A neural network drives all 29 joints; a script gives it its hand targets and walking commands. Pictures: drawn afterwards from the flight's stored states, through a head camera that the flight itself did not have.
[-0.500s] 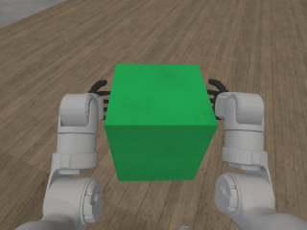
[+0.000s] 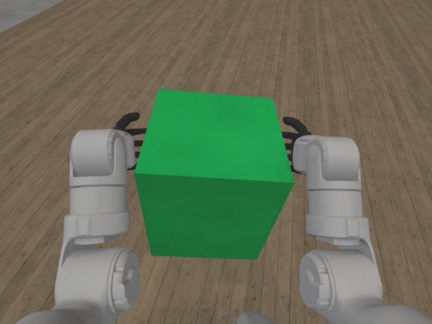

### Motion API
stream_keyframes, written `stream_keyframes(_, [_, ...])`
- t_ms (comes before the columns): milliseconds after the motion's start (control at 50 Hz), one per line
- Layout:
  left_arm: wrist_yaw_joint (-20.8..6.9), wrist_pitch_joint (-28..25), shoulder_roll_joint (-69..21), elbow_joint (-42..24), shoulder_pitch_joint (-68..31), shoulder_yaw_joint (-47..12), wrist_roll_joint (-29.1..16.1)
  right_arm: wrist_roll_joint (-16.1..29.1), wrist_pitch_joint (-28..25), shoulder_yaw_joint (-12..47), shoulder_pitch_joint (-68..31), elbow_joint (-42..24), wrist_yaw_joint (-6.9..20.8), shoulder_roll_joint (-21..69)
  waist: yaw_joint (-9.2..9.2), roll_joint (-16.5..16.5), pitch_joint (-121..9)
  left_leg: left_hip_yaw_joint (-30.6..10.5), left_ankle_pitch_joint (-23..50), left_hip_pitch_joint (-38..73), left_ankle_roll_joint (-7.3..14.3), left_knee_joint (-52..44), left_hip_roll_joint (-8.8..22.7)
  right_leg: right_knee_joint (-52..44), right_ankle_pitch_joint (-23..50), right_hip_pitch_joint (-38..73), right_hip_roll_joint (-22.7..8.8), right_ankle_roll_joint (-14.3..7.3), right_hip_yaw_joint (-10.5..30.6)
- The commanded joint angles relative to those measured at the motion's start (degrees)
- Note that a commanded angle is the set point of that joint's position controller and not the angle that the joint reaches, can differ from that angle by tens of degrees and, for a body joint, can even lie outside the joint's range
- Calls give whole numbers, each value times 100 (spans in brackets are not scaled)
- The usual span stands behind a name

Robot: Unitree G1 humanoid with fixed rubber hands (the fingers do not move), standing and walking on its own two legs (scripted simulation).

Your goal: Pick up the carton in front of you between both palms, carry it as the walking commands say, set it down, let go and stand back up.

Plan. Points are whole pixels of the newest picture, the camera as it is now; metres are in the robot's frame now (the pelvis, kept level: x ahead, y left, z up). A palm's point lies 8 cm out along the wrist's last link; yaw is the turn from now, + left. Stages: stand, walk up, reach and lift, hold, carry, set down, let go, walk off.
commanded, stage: carry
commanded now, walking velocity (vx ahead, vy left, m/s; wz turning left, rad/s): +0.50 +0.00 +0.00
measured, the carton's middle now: (210, 179) +0.37 -0.02 +0.07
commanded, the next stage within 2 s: none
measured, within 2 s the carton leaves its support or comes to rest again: neither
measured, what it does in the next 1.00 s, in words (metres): walks ahead: right foot, then left foot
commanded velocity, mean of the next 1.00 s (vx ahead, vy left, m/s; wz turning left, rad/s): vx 0.50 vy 0.00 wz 0.00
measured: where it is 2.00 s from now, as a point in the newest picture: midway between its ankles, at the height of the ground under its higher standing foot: (195, 145)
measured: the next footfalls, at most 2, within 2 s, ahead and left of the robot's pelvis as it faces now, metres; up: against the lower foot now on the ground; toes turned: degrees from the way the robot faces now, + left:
right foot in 0.26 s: +0.34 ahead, -0.12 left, +0.00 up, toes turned -7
left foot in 0.70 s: +0.62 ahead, +0.08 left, +0.00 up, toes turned +10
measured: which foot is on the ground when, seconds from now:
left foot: down 0.00-0.28, up 0.30-0.68, down 0.70-1.00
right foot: up 0.00-0.24, down 0.26-0.72, up 0.74-1.00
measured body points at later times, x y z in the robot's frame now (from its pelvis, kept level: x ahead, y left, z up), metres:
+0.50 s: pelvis +0.31 -0.05 +0.01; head +0.35 -0.06 +0.46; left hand +0.67 +0.12 +0.12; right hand +0.70 -0.18 +0.12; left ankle +0.35 +0.09 -0.67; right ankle +0.30 -0.12 -0.73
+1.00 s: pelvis +0.64 -0.01 +0.02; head +0.64 +0.01 +0.47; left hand +0.93 +0.14 +0.09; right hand +0.92 -0.17 +0.10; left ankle +0.59 +0.07 -0.73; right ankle +0.74 -0.16 -0.68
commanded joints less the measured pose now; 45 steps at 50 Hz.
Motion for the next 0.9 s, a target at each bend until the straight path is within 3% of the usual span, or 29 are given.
stream_keyframes(0, [-962, -264, -6001, -849, -4355, -3067, -2223, 2965, -104, 3310, -5286, -1225, 1431, 6500, 136, 673, -2630, -2135, 924, 2642, 783, -1304, 1563, -770, 304, -875, -224, 62, 74])
stream_keyframes(40, [-908, -200, -5857, -897, -4296, -3110, -2182, 2909, -37, 3277, -5098, -1190, 1401, 6327, 79, 674, -2571, -1786, 1428, 2789, 791, -1295, 1514, -1553, 565, -864, -262, 105, -29])
stream_keyframes(160, [-1022, -51, -5796, -325, -3996, -3145, -2177, 2455, 83, 3047, -4452, -451, 1386, 5992, 33, 936, -2184, -766, 3019, 2895, 369, -832, 1104, -3532, 1533, 17, 142, -74, -706])
stream_keyframes(200, [-1102, -56, -5899, -103, -4063, -3087, -2239, 2345, 75, 2964, -4394, -211, 1393, 5996, 202, 967, -2292, -388, 4045, 2744, 97, -143, 967, -4254, 1888, 1056, 354, -206, -972])
stream_keyframes(220, [-1139, -75, -5930, 29, -4050, -3031, -2247, 2329, 69, 2951, -4345, -93, 1397, 6043, 380, 784, -2580, -135, 4050, 2243, -116, 596, 811, -4437, 1978, 2264, 427, -289, -1099])
stream_keyframes(240, [-1181, -103, -5952, 178, -3880, -2935, -2241, 2312, 51, 2924, -4397, -21, 1403, 6030, 669, 503, -2964, -151, 2787, 1192, -280, 1521, 720, -4262, 1703, 3694, -220, -435, -330])
stream_keyframes(260, [-1194, -145, -5795, 180, -3951, -2857, -2179, 2312, 53, 2900, -4448, 84, 1413, 6190, 653, -796, -3518, -253, 473, -441, -492, 2958, 195, -4085, 2060, 5200, -1776, -995, 2152])
stream_keyframes(280, [-1193, -210, -5855, 248, -3964, -2822, -2175, 2315, 37, 2869, -4634, 86, 1415, 6245, 794, -1665, -3309, -513, -1482, -1955, -517, 4007, -416, -4607, 2271, 5732, -2031, -1512, 3321])
stream_keyframes(300, [-1224, -248, -5987, 121, -3963, -2800, -2210, 2323, 1, 2930, -4628, 96, 1407, 6400, 762, -1391, -3105, -852, -1524, -2461, -388, 4494, -104, -4543, 2357, 5617, -2000, -1498, 2960])
stream_keyframes(320, [-1267, -302, -6208, -61, -4052, -2868, -2306, 2313, -46, 2949, -4606, 44, 1397, 6493, 776, -754, -2963, -951, -1235, -2540, -344, 4383, 65, -4498, 2590, 5319, -1845, -1323, 2494])
stream_keyframes(340, [-1302, -365, -6364, -328, -4288, -2988, -2435, 2335, -99, 2973, -4569, -17, 1383, 6618, 687, -400, -2787, -980, -932, -2436, -364, 4003, 227, -4595, 2679, 4890, -1746, -1094, 2065])
stream_keyframes(380, [-1345, -473, -6671, -707, -4543, -3195, -2607, 2359, -211, 3068, -4492, -218, 1325, 6827, 593, -521, -2767, -901, -616, -2016, -428, 3306, 375, -4898, 2479, 4401, -1582, -861, 1496])
stream_keyframes(460, [-1387, -617, -6829, -1125, -4233, -3520, -2704, 2268, -420, 3382, -4023, -621, 1172, 6953, 573, -666, -2718, -553, -183, -1873, -539, 1989, 343, -5138, 2725, 4397, -1367, -886, 751])
stream_keyframes(600, [-1497, -792, -6644, -1266, -2630, -3925, -2340, 2008, -612, 3874, -2640, -866, 1268, 6908, 725, -789, -2316, 105, 1431, -1123, -417, -343, -25, -4815, 4577, 4904, -966, -480, -239])
stream_keyframes(640, [-1529, -815, -6607, -1370, -2135, -4038, -2245, 1969, -618, 3980, -2268, -1005, 1362, 6884, 655, -850, -2304, 330, 1728, -329, -336, -1006, -157, -4399, 5141, 4830, -914, -309, -412])
stream_keyframes(660, [-1549, -812, -6606, -1423, -1893, -4100, -2214, 1930, -621, 4009, -2004, -1018, 1411, 6881, 548, -769, -2480, 514, 1889, 667, -273, -1324, -255, -3792, 5262, 4448, -815, -143, -685])
stream_keyframes(680, [-1575, -808, -6579, -1465, -1652, -4169, -2178, 1882, -625, 4021, -1694, -1014, 1464, 6841, 450, -576, -2759, 331, 1712, 1933, -191, -1150, -25, -3064, 4574, 3638, -711, 15, -788])
stream_keyframes(700, [-1614, -797, -6546, -1508, -1441, -4237, -2168, 1837, -615, 4013, -1366, -1049, 1516, 6774, 370, 92, -3178, -1086, 1702, 3217, -13, -795, 1157, -1900, 2588, 2456, -616, 169, -677])
stream_keyframes(720, [-1667, -767, -6791, -1569, -1403, -4348, -2220, 1658, -669, 4023, -1184, -1013, 1539, 6615, 391, 1572, -3527, -3198, 1572, 4765, 896, -880, 2341, -653, 4, 395, 76, 311, -405])
stream_keyframes(740, [-1702, -784, -6772, -1682, -1268, -4410, -2225, 1680, -702, 4069, -842, -1082, 1562, 6775, 336, 1571, -3188, -3555, 1556, 4720, 1072, -1248, 2353, 136, -771, -592, 221, 236, -71])
stream_keyframes(760, [-1727, -828, -6888, -1816, -1197, -4527, -2288, 1699, -747, 4117, -773, -1414, 1581, 6834, 326, 1197, -2928, -3020, 2033, 4440, 963, -1222, 2198, 323, -672, -849, -8, 151, 87])
stream_keyframes(780, [-1739, -893, -6964, -1995, -1060, -4615, -2330, 1724, -787, 4237, -738, -1743, 1589, 6875, 326, 568, -2808, -2598, 2333, 4075, 786, -1253, 2079, 65, -326, -797, -245, 130, 172])
stream_keyframes(800, [-1737, -954, -6996, -2170, -912, -4692, -2336, 1774, -831, 4373, -746, -2084, 1592, 6898, 336, 327, -2585, -2180, 2359, 3599, 599, -1399, 1983, -383, -63, -637, -413, 158, 170])
stream_keyframes(820, [-1715, -1003, -6993, -2308, -694, -4776, -2300, 1815, -864, 4504, -665, -2347, 1599, 6889, 352, 394, -2523, -1864, 2064, 3289, 470, -1581, 1869, -868, 67, -366, -477, 206, 129])
stream_keyframes(880, [-1610, -1122, -6761, -2738, 182, -4963, -2112, 1896, -902, 4764, 109, -2722, 1696, 6871, 362, 702, -2421, -1272, 1863, 2986, 467, -1834, 1656, -1612, 290, -108, -359, 347, -226])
